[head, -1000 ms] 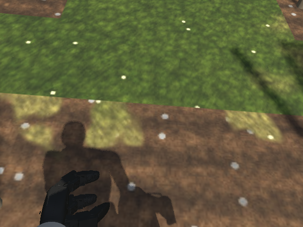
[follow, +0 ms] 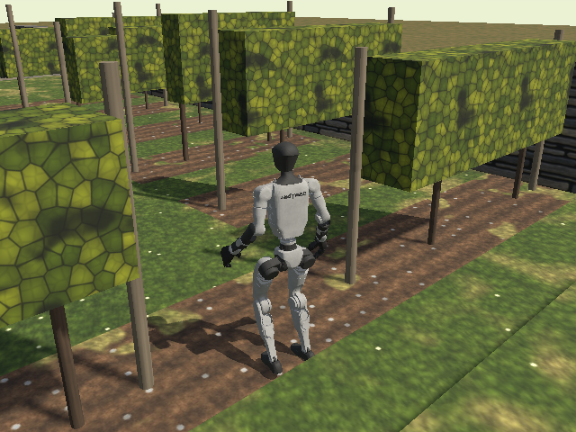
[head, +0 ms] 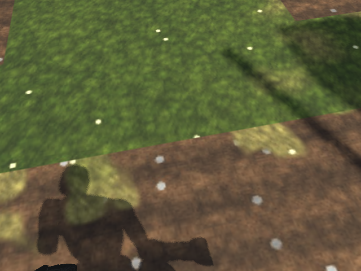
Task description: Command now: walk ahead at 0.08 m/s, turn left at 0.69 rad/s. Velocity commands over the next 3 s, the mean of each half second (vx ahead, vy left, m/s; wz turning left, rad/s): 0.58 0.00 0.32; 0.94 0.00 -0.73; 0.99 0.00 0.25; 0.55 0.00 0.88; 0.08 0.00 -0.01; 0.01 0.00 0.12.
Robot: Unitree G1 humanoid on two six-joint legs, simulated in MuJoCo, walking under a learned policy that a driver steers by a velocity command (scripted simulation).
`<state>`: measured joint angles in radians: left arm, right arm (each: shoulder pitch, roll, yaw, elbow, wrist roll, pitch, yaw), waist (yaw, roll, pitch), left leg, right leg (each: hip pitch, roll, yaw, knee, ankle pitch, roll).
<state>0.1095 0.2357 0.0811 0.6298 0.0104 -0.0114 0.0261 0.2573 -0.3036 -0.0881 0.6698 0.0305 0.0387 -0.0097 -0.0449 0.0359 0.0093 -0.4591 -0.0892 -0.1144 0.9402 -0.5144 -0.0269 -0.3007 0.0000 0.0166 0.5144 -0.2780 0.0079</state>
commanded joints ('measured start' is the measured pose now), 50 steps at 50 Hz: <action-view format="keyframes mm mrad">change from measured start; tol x32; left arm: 1 36 129 45 -38 -19 -3 11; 50 293 191 8 186 -14 -87 -26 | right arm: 1 -39 -94 -31 -94 -7 3 10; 14 -176 -53 17 -119 -82 -24 109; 18 396 -324 -44 6 -84 -79 44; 50 -226 -17 98 -94 -99 -99 34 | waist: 1 43 -151 -121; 14 89 -200 67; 18 -215 451 -219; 21 -43 22 41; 32 48 28 169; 41 130 -329 -176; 50 45 8 137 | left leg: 1 -326 121 24 239 59 -57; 11 -235 186 89 -62 222 31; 16 503 1 253 -357 177 116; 18 757 485 -586 -751 -416 167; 32 446 298 348 -862 710 61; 37 583 342 405 -393 1720 49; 39 357 298 379 223 1368 74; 40 -6 88 335 590 222 54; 41 -379 -14 92 783 18 21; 50 -167 214 138 34 362 -25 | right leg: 1 300 -321 202 -140 384 -203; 4 215 -303 180 -292 -158 -178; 14 24 -300 -77 -336 -187 -117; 16 -129 -212 -199 81 188 -117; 19 -705 52 173 869 -210 -131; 37 -56 120 -248 293 101 -235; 39 374 133 -112 161 -23 -298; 41 622 -206 821 -129 -231 -540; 50 -43 4 323 -374 304 -316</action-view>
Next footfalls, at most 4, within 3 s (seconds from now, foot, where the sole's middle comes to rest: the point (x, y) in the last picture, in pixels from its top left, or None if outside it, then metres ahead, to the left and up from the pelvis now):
0.32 left None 0.14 0.21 -0.77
0.80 right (156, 240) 0.58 0.12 -0.77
1.24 left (155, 137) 1.07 0.12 -0.77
1.66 right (204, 79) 1.44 -0.14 -0.77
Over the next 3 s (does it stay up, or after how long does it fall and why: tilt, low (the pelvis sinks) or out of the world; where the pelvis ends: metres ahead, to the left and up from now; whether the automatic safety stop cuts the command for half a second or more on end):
stays up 1.58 0.00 0.00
